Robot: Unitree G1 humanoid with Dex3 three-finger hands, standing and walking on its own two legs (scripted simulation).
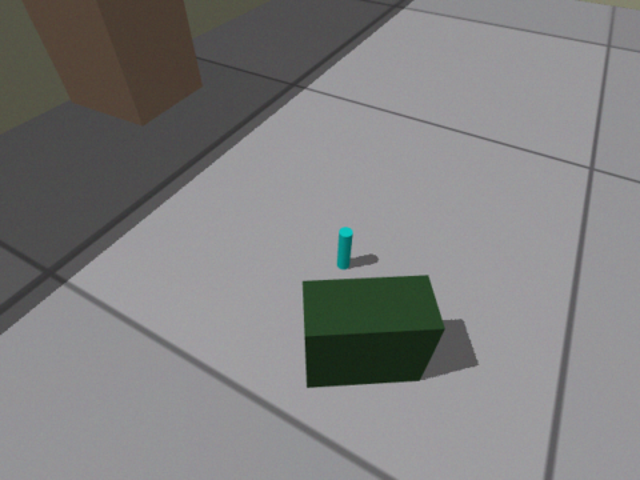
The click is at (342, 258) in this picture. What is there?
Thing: slim round
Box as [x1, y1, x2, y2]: [337, 227, 352, 269]
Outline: 343,227 339,230 337,265 342,269 346,268 349,264 352,231 350,228
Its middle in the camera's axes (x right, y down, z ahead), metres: +0.09 +0.05 +1.53
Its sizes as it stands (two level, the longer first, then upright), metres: 0.051 0.051 0.196
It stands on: the floor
